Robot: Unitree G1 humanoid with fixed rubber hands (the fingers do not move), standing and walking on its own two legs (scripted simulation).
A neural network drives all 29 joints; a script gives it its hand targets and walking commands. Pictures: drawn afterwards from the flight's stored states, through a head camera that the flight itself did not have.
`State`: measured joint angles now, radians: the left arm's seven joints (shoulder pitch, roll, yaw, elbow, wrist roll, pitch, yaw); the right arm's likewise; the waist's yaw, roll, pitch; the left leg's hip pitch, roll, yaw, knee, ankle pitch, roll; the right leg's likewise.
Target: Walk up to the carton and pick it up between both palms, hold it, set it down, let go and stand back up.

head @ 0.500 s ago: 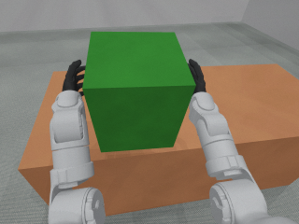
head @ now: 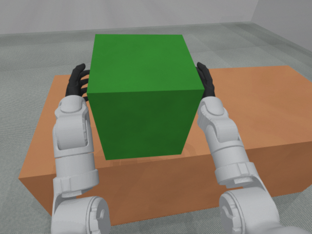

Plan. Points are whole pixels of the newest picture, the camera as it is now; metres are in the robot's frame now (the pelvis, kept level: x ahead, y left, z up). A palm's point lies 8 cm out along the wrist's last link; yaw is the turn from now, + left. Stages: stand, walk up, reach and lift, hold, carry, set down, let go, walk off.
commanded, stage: hold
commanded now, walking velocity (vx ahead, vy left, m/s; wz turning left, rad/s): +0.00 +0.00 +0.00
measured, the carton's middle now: (142, 100) +0.40 +0.01 +0.16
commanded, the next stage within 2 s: set down in 1.00 s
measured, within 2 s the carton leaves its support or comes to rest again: neither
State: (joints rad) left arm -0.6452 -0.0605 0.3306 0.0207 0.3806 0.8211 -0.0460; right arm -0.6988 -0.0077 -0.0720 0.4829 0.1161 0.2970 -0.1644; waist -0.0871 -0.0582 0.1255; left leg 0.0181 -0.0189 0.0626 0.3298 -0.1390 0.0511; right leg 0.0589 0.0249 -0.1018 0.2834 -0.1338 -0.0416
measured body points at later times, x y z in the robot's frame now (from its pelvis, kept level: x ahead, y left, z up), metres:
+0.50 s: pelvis +0.00 +0.00 +0.00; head -0.04 +0.02 +0.45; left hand +0.37 +0.16 +0.20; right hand +0.38 -0.15 +0.20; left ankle +0.05 +0.08 -0.75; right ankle +0.03 -0.09 -0.75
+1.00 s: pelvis +0.00 +0.00 +0.00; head -0.03 +0.03 +0.45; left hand +0.37 +0.16 +0.20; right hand +0.38 -0.14 +0.20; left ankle +0.05 +0.08 -0.75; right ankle +0.03 -0.09 -0.75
